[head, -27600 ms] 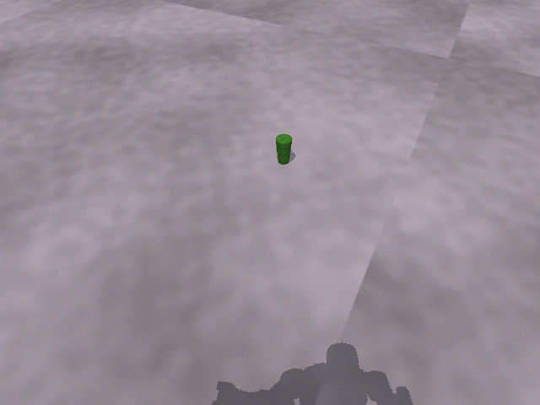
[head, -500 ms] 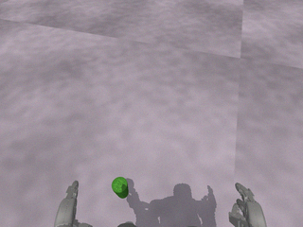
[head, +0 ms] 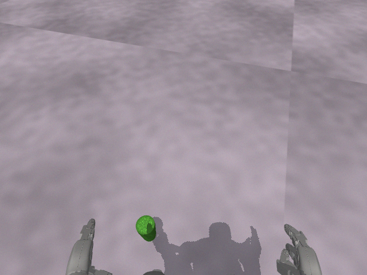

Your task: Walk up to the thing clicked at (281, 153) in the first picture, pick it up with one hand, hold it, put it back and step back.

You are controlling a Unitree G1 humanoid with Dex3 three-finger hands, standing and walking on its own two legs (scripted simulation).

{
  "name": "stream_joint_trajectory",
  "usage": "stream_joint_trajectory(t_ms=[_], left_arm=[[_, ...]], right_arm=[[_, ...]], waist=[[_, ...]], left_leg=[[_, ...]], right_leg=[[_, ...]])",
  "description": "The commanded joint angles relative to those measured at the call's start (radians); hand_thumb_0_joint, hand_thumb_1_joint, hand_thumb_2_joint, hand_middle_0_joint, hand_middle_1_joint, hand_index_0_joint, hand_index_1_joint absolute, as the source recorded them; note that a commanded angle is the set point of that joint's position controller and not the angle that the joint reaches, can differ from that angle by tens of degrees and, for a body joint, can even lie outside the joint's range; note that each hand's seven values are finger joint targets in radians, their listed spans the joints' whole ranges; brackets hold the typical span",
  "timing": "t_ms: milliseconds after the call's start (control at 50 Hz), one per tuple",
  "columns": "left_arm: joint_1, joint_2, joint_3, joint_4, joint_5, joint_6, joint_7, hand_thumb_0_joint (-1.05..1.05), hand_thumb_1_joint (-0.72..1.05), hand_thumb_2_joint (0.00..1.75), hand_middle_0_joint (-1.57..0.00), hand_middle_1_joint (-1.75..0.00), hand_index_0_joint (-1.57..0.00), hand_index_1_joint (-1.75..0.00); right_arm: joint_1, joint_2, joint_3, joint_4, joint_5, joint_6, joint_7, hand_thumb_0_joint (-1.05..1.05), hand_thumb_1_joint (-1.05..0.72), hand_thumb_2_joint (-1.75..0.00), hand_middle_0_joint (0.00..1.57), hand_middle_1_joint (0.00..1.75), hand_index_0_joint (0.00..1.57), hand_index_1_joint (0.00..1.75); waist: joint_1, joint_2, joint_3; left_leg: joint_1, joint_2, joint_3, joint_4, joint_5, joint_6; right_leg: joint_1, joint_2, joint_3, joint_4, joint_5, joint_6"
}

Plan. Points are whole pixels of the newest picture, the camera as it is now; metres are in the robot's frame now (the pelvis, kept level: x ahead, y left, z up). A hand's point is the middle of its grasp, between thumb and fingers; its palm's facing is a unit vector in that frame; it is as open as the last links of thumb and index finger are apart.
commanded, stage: home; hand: left
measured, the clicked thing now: (147, 230) +0.41 +0.21 -0.64
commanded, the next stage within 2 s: stand in 0.02 s
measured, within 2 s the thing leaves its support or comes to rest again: neither
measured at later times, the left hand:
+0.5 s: hand (111, 266) +0.16 +0.18 -0.07, palm faces +0.03 -0.94 -0.33, open 11.0 cm
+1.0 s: hand out of the picture +0.06 +0.25 -0.11, palm faces +0.01 -0.94 -0.34, open 7.4 cm
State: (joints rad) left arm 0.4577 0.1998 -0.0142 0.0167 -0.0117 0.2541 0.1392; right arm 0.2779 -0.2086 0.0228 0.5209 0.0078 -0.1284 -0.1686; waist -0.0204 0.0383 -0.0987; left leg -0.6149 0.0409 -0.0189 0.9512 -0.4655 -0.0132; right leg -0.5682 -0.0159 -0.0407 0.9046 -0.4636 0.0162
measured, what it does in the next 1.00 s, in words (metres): stands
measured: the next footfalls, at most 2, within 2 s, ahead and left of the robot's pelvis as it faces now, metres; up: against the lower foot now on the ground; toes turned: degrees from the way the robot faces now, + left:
none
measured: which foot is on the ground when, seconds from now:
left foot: down 0.00-1.00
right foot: down 0.00-1.00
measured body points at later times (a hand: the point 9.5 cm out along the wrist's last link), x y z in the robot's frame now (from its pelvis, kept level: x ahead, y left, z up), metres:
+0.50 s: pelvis -0.01 -0.01 +0.00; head +0.02 -0.01 +0.45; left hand +0.16 +0.23 -0.05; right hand +0.15 -0.25 -0.09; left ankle +0.01 +0.12 -0.69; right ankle +0.00 -0.13 -0.69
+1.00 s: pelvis +0.00 +0.01 +0.05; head +0.00 +0.01 +0.50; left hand +0.06 +0.30 -0.08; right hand +0.07 -0.27 -0.09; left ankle +0.01 +0.12 -0.69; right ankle +0.00 -0.13 -0.69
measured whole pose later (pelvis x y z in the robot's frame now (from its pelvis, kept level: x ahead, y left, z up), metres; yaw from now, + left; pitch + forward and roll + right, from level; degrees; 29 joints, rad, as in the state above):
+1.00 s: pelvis +0.00 +0.01 +0.05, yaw +1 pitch -2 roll +0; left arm 0.21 0.31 0.00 0.98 0.02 0.00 0.03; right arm 0.19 -0.30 -0.02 1.03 -0.04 0.00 -0.01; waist 0.01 0.00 0.04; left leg -0.21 -0.01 0.00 0.51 -0.26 0.01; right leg -0.19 -0.06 -0.03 0.51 -0.28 0.03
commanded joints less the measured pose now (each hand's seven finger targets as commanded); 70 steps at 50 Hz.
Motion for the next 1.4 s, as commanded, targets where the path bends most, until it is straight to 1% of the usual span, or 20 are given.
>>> stream_joint_trajectory(t_ms=[0,20,100,160,300,400,420,460,480,520,560,600,640,680,740,780,820,1080,1200,1380], left_arm=[[-0.032,0.100,0.060,-0.188,0.010,-0.048,0.007,0.00,-0.60,0.03,-0.05,-0.05,-0.05,-0.05],[-0.012,0.104,0.068,-0.185,0.011,-0.046,0.009,0.00,-0.56,0.05,-0.05,-0.05,-0.05,-0.05],[-0.019,0.095,0.056,-0.176,0.010,-0.040,0.006,0.00,-0.56,0.05,-0.05,-0.05,-0.05,-0.05],[-0.035,0.101,0.063,-0.187,0.009,-0.041,0.007,0.00,-0.32,0.29,-0.20,-0.29,-0.20,-0.29],[-0.049,0.104,0.061,-0.195,0.009,-0.042,0.008,0.00,0.24,0.85,-0.20,-0.30,-0.20,-0.30],[-0.029,0.097,0.058,-0.181,0.010,-0.044,0.007,0.00,0.64,0.90,-0.20,-0.30,-0.20,-0.30],[-0.204,0.232,0.101,0.170,0.109,-0.160,-0.042,0.00,0.72,0.90,-0.20,-0.30,-0.20,-0.30],[-0.184,0.256,0.108,0.295,0.113,-0.232,-0.078,0.00,0.88,0.90,-0.20,-0.30,-0.20,-0.30],[-0.189,0.256,0.098,0.310,0.102,-0.250,-0.092,0.00,0.90,0.90,-0.20,-0.30,-0.20,-0.30],[-0.211,0.257,0.089,0.388,0.074,-0.274,-0.104,0.00,0.90,0.90,-0.20,-0.30,-0.20,-0.30],[-0.228,0.263,0.090,0.460,0.061,-0.280,-0.110,0.00,0.90,0.90,-0.20,-0.30,-0.20,-0.30],[-0.247,0.267,0.087,0.530,0.062,-0.286,-0.110,0.00,0.90,0.90,-0.20,-0.30,-0.20,-0.30],[-0.268,0.275,0.086,0.586,0.062,-0.293,-0.110,0.00,0.90,0.90,-0.20,-0.30,-0.20,-0.30],[-0.285,0.274,0.085,0.633,0.058,-0.294,-0.109,0.00,0.90,0.90,-0.20,-0.30,-0.20,-0.30],[-0.270,0.274,0.080,0.708,0.051,-0.299,-0.106,0.00,0.90,0.90,-0.20,-0.30,-0.20,-0.30],[-0.277,0.285,0.078,0.754,0.046,-0.297,-0.105,0.00,0.90,0.90,-0.20,-0.30,-0.20,-0.30],[-0.266,0.288,0.073,0.799,0.044,-0.295,-0.103,0.00,0.90,0.90,-0.20,-0.30,-0.20,-0.30],[-0.313,0.307,0.056,0.994,0.034,-0.283,-0.103,0.00,0.90,0.90,-0.20,-0.30,-0.20,-0.30],[-0.341,0.318,0.056,1.043,0.036,-0.282,-0.107,0.00,0.90,0.90,-0.20,-0.30,-0.20,-0.30],[-0.351,0.320,0.055,1.081,0.037,-0.281,-0.113,0.00,0.90,0.90,-0.20,-0.30,-0.20,-0.30]], right_arm=[[-0.061,-0.124,-0.055,-0.160,0.000,-0.055,-0.018,0.00,-0.90,-0.90,0.20,0.30,0.20,0.30],[-0.057,-0.118,-0.053,-0.158,0.000,-0.055,-0.017,0.00,-0.90,-0.90,0.20,0.30,0.20,0.30],[-0.058,-0.118,-0.051,-0.160,0.000,-0.052,-0.019,0.00,-0.90,-0.90,0.20,0.30,0.20,0.30],[-0.059,-0.123,-0.054,-0.157,0.000,-0.053,-0.017,0.00,-0.90,-0.90,0.20,0.30,0.20,0.30],[-0.071,-0.117,-0.049,-0.162,-0.001,-0.053,-0.018,0.00,-0.90,-0.90,0.20,0.30,0.20,0.30],[-0.064,-0.120,-0.053,-0.165,-0.001,-0.055,-0.022,0.00,-0.90,-0.90,0.20,0.30,0.20,0.30],[-0.120,-0.251,-0.087,0.051,-0.113,0.016,0.037,0.00,-0.90,-0.90,0.20,0.30,0.20,0.30],[-0.096,-0.225,-0.094,0.105,-0.114,0.054,0.086,0.00,-0.90,-0.90,0.20,0.30,0.20,0.30],[-0.115,-0.228,-0.094,0.104,-0.108,0.062,0.098,0.00,-0.90,-0.90,0.20,0.30,0.20,0.30],[-0.106,-0.227,-0.093,0.132,-0.074,0.061,0.130,0.00,-0.90,-0.90,0.20,0.30,0.20,0.30],[-0.117,-0.240,-0.100,0.163,-0.062,0.064,0.144,0.00,-0.90,-0.90,0.20,0.30,0.20,0.30],[-0.134,-0.235,-0.102,0.195,-0.058,0.071,0.152,0.00,-0.90,-0.90,0.20,0.30,0.20,0.30],[-0.136,-0.231,-0.100,0.226,-0.059,0.077,0.155,0.00,-0.90,-0.90,0.20,0.30,0.20,0.30],[-0.132,-0.248,-0.101,0.258,-0.063,0.080,0.156,0.00,-0.90,-0.90,0.20,0.30,0.20,0.30],[-0.132,-0.256,-0.100,0.299,-0.057,0.082,0.154,0.00,-0.90,-0.90,0.20,0.30,0.20,0.30],[-0.119,-0.263,-0.096,0.333,-0.053,0.086,0.152,0.00,-0.90,-0.90,0.20,0.30,0.20,0.30],[-0.123,-0.272,-0.095,0.364,-0.049,0.088,0.150,0.00,-0.90,-0.90,0.20,0.30,0.20,0.30],[-0.151,-0.299,-0.077,0.510,-0.034,0.097,0.142,0.00,-0.90,-0.90,0.20,0.30,0.20,0.30],[-0.168,-0.296,-0.076,0.543,-0.033,0.105,0.147,0.00,-0.90,-0.90,0.20,0.30,0.20,0.30],[-0.196,-0.306,-0.074,0.567,-0.030,0.108,0.152,0.00,-0.90,-0.90,0.20,0.30,0.20,0.30]], waist=[[-0.007,-0.024,-0.104],[0.006,-0.019,-0.115],[-0.006,-0.024,-0.107],[-0.003,0.000,-0.101],[0.001,0.006,-0.086],[-0.004,-0.020,-0.098],[0.033,-0.107,0.043],[0.022,-0.149,-0.037],[0.021,-0.128,0.008],[0.030,-0.045,-0.018],[0.036,-0.041,-0.008],[0.036,-0.043,0.021],[0.030,-0.068,0.016],[0.030,-0.026,0.055],[0.038,-0.028,0.041],[0.029,-0.041,0.067],[0.032,-0.044,0.063],[0.035,-0.023,0.097],[0.028,-0.043,0.142],[0.030,-0.025,0.153]], left_leg=[[0.106,-0.019,0.006,-0.159,0.239,0.013],[0.105,-0.022,0.009,-0.152,0.261,0.013],[0.106,-0.026,0.018,-0.141,0.267,0.018],[0.104,-0.024,0.015,-0.155,0.241,0.014],[0.094,-0.026,0.016,-0.162,0.199,0.014],[0.094,-0.027,0.022,-0.156,0.196,0.017],[0.097,-0.005,-0.032,-0.186,0.308,0.046],[0.165,0.002,-0.013,-0.182,0.309,0.075],[0.189,-0.003,-0.021,-0.219,0.299,0.078],[0.235,0.000,-0.033,-0.258,0.287,0.079],[0.273,0.003,-0.042,-0.288,0.278,0.074],[0.256,0.002,-0.049,-0.332,0.218,0.071],[0.285,-0.002,-0.040,-0.333,0.240,0.066],[0.292,0.017,-0.072,-0.402,0.196,0.070],[0.329,0.033,-0.086,-0.429,0.308,0.069],[0.330,0.034,-0.087,-0.472,0.285,0.062],[0.380,0.040,-0.086,-0.477,0.358,0.057],[0.461,0.063,-0.091,-0.622,0.426,0.039],[0.435,0.057,-0.096,-0.677,0.276,0.032],[0.422,0.060,-0.099,-0.704,0.222,0.030]], right_leg=[[0.037,0.040,-0.030,-0.140,0.216,-0.023],[0.056,0.037,-0.028,-0.141,0.240,-0.022],[0.052,0.032,-0.020,-0.150,0.261,-0.016],[0.038,0.035,-0.024,-0.146,0.229,-0.021],[0.030,0.034,-0.023,-0.153,0.186,-0.022],[0.031,0.033,-0.020,-0.157,0.190,-0.020],[0.169,-0.062,0.073,-0.213,0.213,-0.077],[0.213,-0.097,0.142,-0.222,0.298,-0.110],[0.151,-0.086,0.135,-0.238,0.273,-0.106],[0.203,-0.085,0.115,-0.242,0.250,-0.087],[0.187,-0.080,0.111,-0.262,0.239,-0.079],[0.214,-0.081,0.106,-0.309,0.182,-0.073],[0.238,-0.096,0.122,-0.343,0.201,-0.072],[0.230,-0.079,0.103,-0.355,0.155,-0.065],[0.304,-0.081,0.085,-0.364,0.274,-0.057],[0.325,-0.085,0.093,-0.402,0.267,-0.054],[0.340,-0.092,0.091,-0.424,0.317,-0.053],[0.453,-0.107,0.077,-0.548,0.347,-0.028],[0.439,-0.106,0.078,-0.596,0.252,-0.023],[0.432,-0.104,0.077,-0.617,0.228,-0.020]])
